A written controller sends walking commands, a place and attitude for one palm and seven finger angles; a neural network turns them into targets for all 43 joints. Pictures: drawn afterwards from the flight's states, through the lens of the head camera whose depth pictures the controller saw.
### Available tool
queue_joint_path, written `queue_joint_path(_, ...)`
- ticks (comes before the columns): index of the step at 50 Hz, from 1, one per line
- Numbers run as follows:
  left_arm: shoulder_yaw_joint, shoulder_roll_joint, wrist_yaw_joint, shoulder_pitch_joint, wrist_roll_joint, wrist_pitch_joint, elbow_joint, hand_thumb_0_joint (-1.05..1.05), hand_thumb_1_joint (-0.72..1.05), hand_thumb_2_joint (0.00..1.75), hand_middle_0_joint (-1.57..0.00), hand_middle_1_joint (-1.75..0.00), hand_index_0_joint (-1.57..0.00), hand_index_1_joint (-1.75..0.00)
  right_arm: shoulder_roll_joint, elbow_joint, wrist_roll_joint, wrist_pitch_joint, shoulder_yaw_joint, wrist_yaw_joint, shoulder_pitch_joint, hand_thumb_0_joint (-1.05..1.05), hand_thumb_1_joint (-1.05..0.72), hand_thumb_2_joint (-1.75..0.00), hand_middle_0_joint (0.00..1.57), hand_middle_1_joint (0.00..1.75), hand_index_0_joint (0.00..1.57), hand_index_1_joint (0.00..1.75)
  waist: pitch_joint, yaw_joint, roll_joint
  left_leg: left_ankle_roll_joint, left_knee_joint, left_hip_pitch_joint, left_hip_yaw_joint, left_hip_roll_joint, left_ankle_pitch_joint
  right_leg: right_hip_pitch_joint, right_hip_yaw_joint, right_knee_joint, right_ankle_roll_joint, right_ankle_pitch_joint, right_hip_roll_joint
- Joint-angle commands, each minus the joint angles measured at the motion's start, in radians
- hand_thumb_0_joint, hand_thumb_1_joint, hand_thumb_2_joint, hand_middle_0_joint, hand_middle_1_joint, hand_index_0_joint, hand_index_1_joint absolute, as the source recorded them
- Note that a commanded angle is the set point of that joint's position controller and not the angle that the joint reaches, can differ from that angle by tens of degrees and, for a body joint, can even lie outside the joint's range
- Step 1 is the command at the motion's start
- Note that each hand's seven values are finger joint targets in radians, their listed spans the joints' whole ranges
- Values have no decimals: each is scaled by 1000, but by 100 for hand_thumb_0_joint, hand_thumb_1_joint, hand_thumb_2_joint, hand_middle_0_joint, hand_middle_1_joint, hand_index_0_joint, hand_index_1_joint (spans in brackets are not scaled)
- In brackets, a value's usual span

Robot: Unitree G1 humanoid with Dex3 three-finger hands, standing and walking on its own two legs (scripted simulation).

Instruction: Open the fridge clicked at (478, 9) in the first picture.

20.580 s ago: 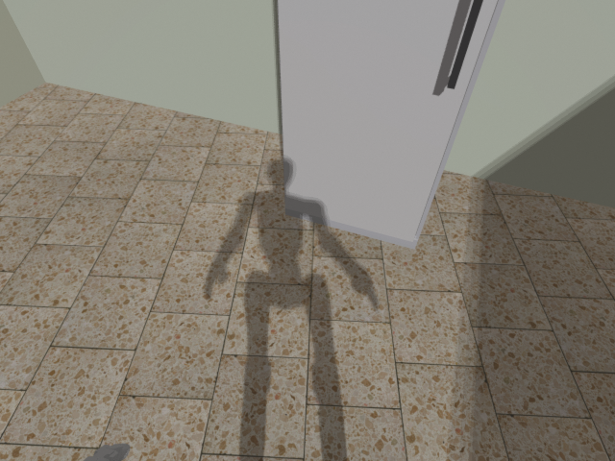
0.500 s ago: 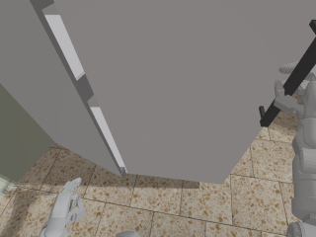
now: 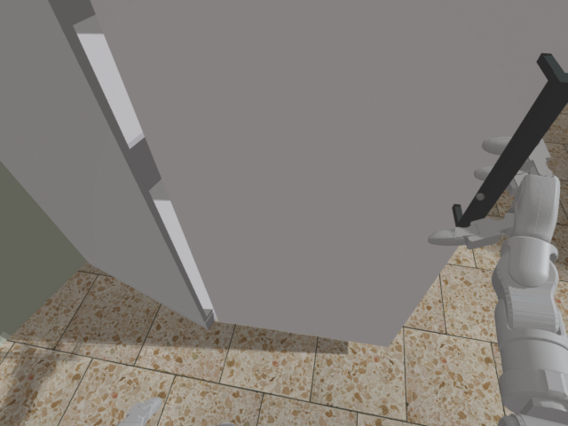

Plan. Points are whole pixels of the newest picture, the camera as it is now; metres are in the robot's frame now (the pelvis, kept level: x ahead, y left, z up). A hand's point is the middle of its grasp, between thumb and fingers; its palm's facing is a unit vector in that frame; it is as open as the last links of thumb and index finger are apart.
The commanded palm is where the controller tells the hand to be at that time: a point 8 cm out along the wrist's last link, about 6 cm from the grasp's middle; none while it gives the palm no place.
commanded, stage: loosen the grip on the handle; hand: right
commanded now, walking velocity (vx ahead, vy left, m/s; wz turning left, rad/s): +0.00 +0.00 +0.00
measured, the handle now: (496, 164) +0.43 -0.25 +0.16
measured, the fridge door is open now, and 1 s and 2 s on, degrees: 71 71 71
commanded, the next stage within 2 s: slip the hand off the handle in 0.04 s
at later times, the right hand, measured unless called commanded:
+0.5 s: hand (521, 205) +0.38 -0.28 +0.13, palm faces +0.43 +0.87 -0.25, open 14.7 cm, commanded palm +0.35 -0.32 +0.14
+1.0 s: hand (541, 231) +0.35 -0.30 +0.12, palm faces +0.36 +0.90 -0.23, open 14.7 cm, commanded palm +0.30 -0.33 +0.14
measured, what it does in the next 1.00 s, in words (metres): stands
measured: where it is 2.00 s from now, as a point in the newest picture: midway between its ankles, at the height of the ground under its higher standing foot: outside the picture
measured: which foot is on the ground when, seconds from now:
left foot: down 0.00-1.00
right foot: down 0.00-1.00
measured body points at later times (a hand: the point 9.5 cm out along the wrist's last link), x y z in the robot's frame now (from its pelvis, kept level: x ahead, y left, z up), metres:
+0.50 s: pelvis +0.02 +0.04 +0.00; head +0.06 +0.04 +0.45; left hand +0.15 +0.30 -0.11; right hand +0.35 -0.32 +0.15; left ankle +0.04 +0.15 -0.71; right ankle +0.02 -0.10 -0.71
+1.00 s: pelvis +0.03 +0.01 -0.01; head +0.07 +0.01 +0.44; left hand +0.14 +0.27 -0.11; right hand +0.33 -0.34 +0.13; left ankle +0.04 +0.15 -0.71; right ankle +0.02 -0.10 -0.71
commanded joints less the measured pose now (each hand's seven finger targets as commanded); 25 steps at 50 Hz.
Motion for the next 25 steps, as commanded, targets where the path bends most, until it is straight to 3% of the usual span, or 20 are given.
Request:
queue_joint_path(1, 78, 181, 15, -49, -5, -44, -145, 0, 90, 90, -20, -30, -20, -30, -236, -220, 29, -69, -107, -4, -343, 0, 55, -20, 25, 115, 25, 115, -306, -14, -39, 62, -65, 105, 29, -75, 84, 137, 81, -145, 26, 195, -6)
queue_joint_path(4, 84, 176, 10, -51, -10, -35, -152, 0, 90, 90, -20, -30, -20, -30, -221, -263, 39, -76, -95, 9, -314, 0, 55, -20, 25, 115, 25, 115, -320, -17, -78, 61, -60, 114, 26, -76, 120, 150, 66, -133, 27, 244, -3)
queue_joint_path(5, 87, 178, 11, -50, -10, -31, -156, 0, 90, 90, -20, -30, -20, -30, -235, -260, 43, -76, -115, 10, -282, 0, 55, -20, 25, 115, 25, 115, -319, -22, -60, 60, -64, 124, 22, -76, 124, 138, 57, -128, 23, 239, 2)
queue_joint_path(6, 85, 180, 13, -49, -10, -26, -154, 0, 90, 90, -20, -30, -20, -30, -257, -261, 43, -80, -129, 12, -288, 0, 55, -20, 25, 115, 25, 115, -302, -14, -29, 57, -71, 139, 20, -76, 132, 118, 53, -125, 17, 234, 2)
queue_joint_path(7, 84, 179, 14, -45, -10, -22, -145, 0, 90, 90, -20, -30, -20, -30, -216, -212, 40, -83, -92, 15, -314, 0, 55, -20, 25, 115, 25, 115, -261, 11, -20, 52, -75, 109, 17, -74, 123, 94, 48, -119, 15, 207, 7)
queue_joint_path(8, 89, 181, 12, -42, -11, -20, -149, 0, 90, 90, -20, -30, -20, -30, -235, -215, 40, -90, -114, 19, -291, 0, 55, -20, 25, 115, 25, 115, -273, -4, -32, 54, -72, 111, 15, -73, 120, 92, 46, -116, 16, 201, 8)
queue_joint_path(10, 90, 181, 15, -46, -9, -13, -156, 0, 90, 90, -20, -30, -20, -30, -278, -238, 36, -105, -139, 27, -306, 0, 55, -20, 25, 115, 25, 115, -311, -6, -55, 53, -70, 130, 5, -71, 127, 100, 35, -109, 11, 199, 16)
queue_joint_path(11, 90, 182, 19, -40, -10, -7, -156, 0, 90, 90, -20, -30, -20, -30, -312, -228, 39, -108, -171, 31, -295, 0, 55, -20, 25, 115, 25, 115, -305, -8, -31, 51, -75, 149, 0, -72, 135, 83, 34, -104, 6, 198, 15)
queue_joint_path(13, 85, 178, 22, -48, -15, 0, -155, 0, 90, 90, -20, -30, -20, -30, -324, -190, 53, -114, -186, 52, -294, 0, 55, -20, 25, 115, 25, 115, -284, -7, -21, 46, -85, 159, -9, -67, 132, 55, 26, -105, 5, 172, 21)
queue_joint_path(16, 84, 184, 33, -46, -18, 12, -149, 0, 90, 90, -20, -30, -20, -30, -416, -136, 72, -123, -257, 91, -320, 0, 55, -20, 25, 115, 25, 115, -272, -3, -5, 36, -98, 181, -34, -58, 113, 12, 14, -93, -1, 133, 25)
queue_joint_path(20, 86, 181, 32, -45, -19, 17, -155, 0, 90, 90, -20, -30, -20, -30, -420, -127, 94, -153, -264, 162, -314, 0, 55, -20, 25, 115, 25, 115, -319, -5, -63, 36, -73, 189, -38, -63, 193, 31, 7, -71, -4, 188, 32)
queue_joint_path(22, 88, 189, 32, -28, -22, 22, -144, 0, 90, 90, -20, -30, -20, -30, -448, -77, 112, -160, -291, 198, -302, 0, 55, -20, 25, 115, 25, 115, -305, 4, -22, 31, -68, 179, -37, -63, 208, 11, 11, -59, -5, 188, 28)
queue_joint_path(24, 91, 191, 30, -27, -25, 23, -150, 0, 90, 90, -20, -30, -20, -30, -424, -80, 126, -167, -267, 235, -306, 0, 55, -20, 25, 115, 25, 115, -309, 6, -53, 33, -62, 161, -34, -66, 216, 24, 12, -55, -5, 198, 30)
queue_joint_path(25, 93, 195, 31, -21, -26, 25, -146, 0, 90, 90, -20, -30, -20, -30, -444, -62, 134, -164, -287, 249, -292, 0, 55, -20, 25, 115, 25, 115, -312, 2, -51, 34, -58, 158, -33, -67, 222, 22, 14, -50, -4, 204, 29)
